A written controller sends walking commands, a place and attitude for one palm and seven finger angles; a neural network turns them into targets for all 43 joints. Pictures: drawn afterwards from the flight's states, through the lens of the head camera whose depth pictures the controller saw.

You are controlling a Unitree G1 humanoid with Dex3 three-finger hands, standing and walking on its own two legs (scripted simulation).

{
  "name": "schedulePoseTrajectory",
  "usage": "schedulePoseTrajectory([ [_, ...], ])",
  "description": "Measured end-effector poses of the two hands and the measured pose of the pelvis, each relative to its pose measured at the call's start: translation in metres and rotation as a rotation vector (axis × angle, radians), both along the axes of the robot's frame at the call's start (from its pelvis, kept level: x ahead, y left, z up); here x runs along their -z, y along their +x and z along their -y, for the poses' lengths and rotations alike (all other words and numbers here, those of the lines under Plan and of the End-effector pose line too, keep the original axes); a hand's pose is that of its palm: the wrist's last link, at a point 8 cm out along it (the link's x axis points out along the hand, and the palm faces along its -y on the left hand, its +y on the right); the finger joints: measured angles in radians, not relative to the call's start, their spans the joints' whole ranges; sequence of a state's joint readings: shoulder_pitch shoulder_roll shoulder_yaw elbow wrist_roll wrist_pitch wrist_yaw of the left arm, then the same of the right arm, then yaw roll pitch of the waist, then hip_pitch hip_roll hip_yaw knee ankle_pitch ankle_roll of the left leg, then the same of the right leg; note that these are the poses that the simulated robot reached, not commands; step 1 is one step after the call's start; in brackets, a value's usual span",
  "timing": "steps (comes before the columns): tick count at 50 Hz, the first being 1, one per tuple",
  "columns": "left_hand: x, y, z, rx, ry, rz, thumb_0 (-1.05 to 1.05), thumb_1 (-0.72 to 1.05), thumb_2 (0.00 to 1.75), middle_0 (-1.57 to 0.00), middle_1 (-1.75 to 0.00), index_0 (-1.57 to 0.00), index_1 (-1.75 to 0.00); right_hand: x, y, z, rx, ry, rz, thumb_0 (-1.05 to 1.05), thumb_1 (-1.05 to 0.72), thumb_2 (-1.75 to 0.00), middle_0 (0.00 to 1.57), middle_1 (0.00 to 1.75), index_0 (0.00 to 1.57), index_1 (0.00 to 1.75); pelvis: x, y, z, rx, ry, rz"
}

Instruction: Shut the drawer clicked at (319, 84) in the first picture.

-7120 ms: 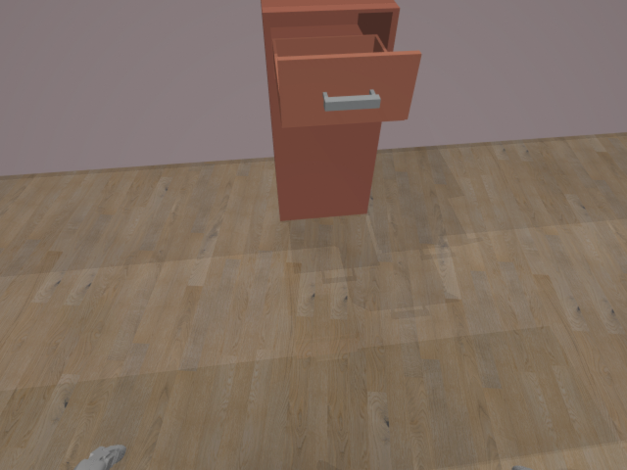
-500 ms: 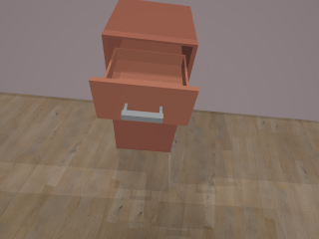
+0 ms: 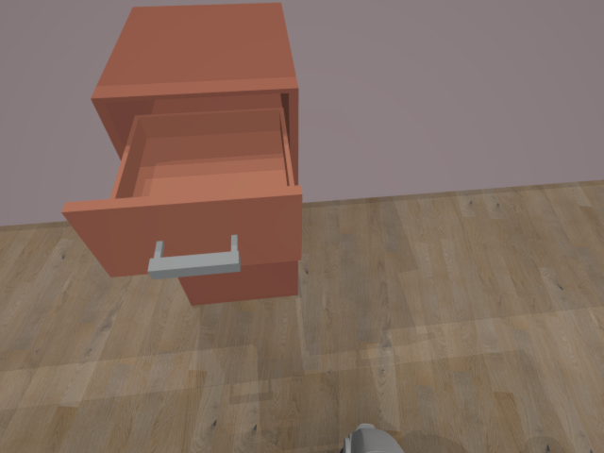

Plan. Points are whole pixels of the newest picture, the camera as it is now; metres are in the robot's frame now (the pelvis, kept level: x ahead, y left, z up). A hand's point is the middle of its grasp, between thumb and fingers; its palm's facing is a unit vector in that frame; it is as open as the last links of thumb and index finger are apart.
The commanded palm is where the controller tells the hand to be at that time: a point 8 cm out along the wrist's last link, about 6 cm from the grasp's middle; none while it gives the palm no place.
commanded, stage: take the last steps up to it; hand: left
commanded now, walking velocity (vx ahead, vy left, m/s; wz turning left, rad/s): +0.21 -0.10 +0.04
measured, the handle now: (196, 254) +0.42 +0.16 -0.02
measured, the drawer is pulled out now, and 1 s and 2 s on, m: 0.29 0.29 0.29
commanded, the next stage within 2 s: come to a stop and stand still in 0.24 s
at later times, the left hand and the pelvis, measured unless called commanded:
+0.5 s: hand out of the picture +0.07 +0.06 -0.17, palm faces +0.14 -0.97 -0.19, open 7.3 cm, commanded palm none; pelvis +0.10 -0.10 +0.00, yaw +2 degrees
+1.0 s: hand out of the picture +0.08 +0.11 -0.17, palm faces +0.08 -0.97 -0.21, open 7.4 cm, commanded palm none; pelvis +0.09 -0.07 +0.00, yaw +1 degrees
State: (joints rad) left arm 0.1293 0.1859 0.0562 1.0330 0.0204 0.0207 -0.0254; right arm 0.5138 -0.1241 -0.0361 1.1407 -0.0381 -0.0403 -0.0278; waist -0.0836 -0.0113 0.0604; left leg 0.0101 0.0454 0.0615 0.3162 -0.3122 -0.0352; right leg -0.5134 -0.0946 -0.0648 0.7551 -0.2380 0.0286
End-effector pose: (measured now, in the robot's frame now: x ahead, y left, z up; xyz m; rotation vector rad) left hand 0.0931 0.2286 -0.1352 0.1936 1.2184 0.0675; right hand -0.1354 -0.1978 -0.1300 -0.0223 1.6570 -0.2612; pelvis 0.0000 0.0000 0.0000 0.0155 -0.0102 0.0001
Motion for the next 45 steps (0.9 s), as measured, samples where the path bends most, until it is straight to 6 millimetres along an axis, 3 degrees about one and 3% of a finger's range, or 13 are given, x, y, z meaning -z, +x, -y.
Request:
schedulePoseTrajectory([
  [4,0.003,0.055,0.036,0.029,0.023,0.101,0.01,0.91,0.90,-0.20,-0.30,-0.19,-0.29,0.019,0.013,0.028,0.020,0.042,-0.055,0.00,-0.91,-0.89,0.20,0.30,0.20,0.30,0.017,0.028,0.034,-0.003,0.009,-0.005],
  [7,-0.001,0.067,0.058,0.002,0.026,0.137,0.01,0.91,0.90,-0.20,-0.30,-0.19,-0.29,0.028,0.049,0.056,-0.009,0.047,-0.030,0.00,-0.91,-0.89,0.20,0.30,0.20,0.30,0.016,0.041,0.052,-0.023,-0.001,0.015],
  [10,-0.007,0.057,0.074,-0.044,0.023,0.109,0.00,0.91,0.90,-0.20,-0.30,-0.20,-0.29,0.029,0.107,0.084,-0.054,0.023,0.081,0.00,-0.91,-0.89,0.20,0.30,0.20,0.30,0.007,0.054,0.065,-0.032,0.002,0.024],
  [12,-0.012,0.052,0.075,-0.107,0.045,0.115,-0.02,0.94,0.90,-0.20,-0.30,-0.20,-0.30,0.028,0.149,0.098,-0.090,0.007,0.169,0.00,-0.91,-0.89,0.20,0.30,0.20,0.30,0.003,0.062,0.073,-0.045,-0.003,0.025],
  [17,-0.013,0.030,0.082,-0.151,0.065,0.055,-0.02,0.95,0.90,-0.20,-0.30,-0.20,-0.30,0.020,0.241,0.120,-0.163,-0.012,0.348,0.00,-0.92,-0.90,0.19,0.30,0.20,0.30,-0.003,0.081,0.088,-0.064,-0.013,0.024],
  [21,-0.005,0.001,0.099,-0.191,0.038,-0.038,-0.01,0.94,0.90,-0.20,-0.30,-0.20,-0.29,0.014,0.293,0.121,-0.209,-0.008,0.428,0.00,-0.92,-0.90,0.19,0.30,0.20,0.30,-0.003,0.094,0.095,-0.058,-0.015,0.023],
  [25,0.002,-0.030,0.119,-0.226,-0.002,-0.151,0.00,0.92,0.90,-0.20,-0.30,-0.19,-0.29,0.012,0.325,0.112,-0.241,0.004,0.462,0.00,-0.92,-0.90,0.19,0.30,0.20,0.30,-0.003,0.103,0.096,-0.041,-0.012,0.024],
  [30,0.009,-0.059,0.132,-0.268,-0.040,-0.264,0.00,0.91,0.90,-0.20,-0.30,-0.20,-0.30,0.015,0.340,0.099,-0.246,0.012,0.463,-0.01,-0.92,-0.90,0.19,0.30,0.20,0.30,0.001,0.110,0.091,-0.038,-0.013,0.021],
  [34,0.012,-0.067,0.128,-0.281,-0.042,-0.294,0.01,0.91,0.90,-0.20,-0.30,-0.20,-0.30,0.015,0.335,0.096,-0.259,-0.010,0.438,-0.02,-0.93,-0.90,0.20,0.30,0.20,0.30,0.002,0.107,0.085,-0.040,-0.006,0.028],
  [39,0.012,-0.059,0.112,-0.245,-0.027,-0.265,0.01,0.91,0.90,-0.20,-0.30,-0.20,-0.30,0.014,0.311,0.098,-0.239,-0.035,0.406,-0.02,-0.94,-0.89,0.20,0.30,0.20,0.30,0.001,0.097,0.079,-0.028,-0.003,0.038],
  [45,0.010,-0.035,0.087,-0.194,0.004,-0.188,0.01,0.91,0.90,-0.20,-0.30,-0.20,-0.29,0.012,0.264,0.099,-0.211,-0.040,0.329,-0.01,-0.94,-0.89,0.20,0.30,0.20,0.30,-0.002,0.089,0.073,-0.025,-0.005,0.038],
])
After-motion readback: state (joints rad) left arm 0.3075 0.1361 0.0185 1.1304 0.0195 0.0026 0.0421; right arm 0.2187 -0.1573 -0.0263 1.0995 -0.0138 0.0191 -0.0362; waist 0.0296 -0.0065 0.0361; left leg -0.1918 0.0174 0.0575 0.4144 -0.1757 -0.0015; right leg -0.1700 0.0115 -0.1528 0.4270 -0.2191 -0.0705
